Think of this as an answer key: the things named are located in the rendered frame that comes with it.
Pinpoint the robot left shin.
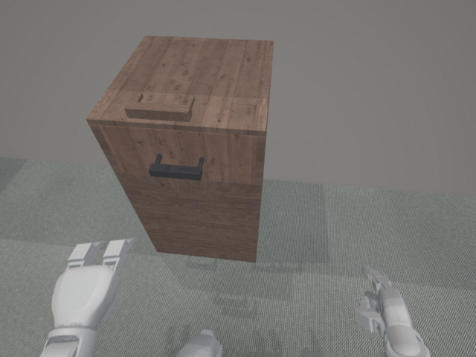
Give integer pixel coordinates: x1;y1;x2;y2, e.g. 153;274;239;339
200;329;214;337

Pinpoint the robot left hand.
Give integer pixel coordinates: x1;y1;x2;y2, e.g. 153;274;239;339
51;237;135;329

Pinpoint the right robot forearm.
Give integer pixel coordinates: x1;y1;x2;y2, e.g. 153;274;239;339
384;324;431;357

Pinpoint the robot left thigh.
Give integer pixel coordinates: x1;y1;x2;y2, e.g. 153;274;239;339
175;334;223;357

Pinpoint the left robot forearm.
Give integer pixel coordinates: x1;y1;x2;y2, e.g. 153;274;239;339
40;326;99;357

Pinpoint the handle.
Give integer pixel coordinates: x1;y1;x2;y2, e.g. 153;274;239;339
149;154;204;181
124;101;193;122

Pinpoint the cabinet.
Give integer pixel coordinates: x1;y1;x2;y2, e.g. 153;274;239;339
86;36;274;263

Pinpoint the drawer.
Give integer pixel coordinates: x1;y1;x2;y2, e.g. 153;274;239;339
99;125;257;184

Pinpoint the robot right hand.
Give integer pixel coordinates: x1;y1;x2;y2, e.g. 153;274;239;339
355;266;413;337

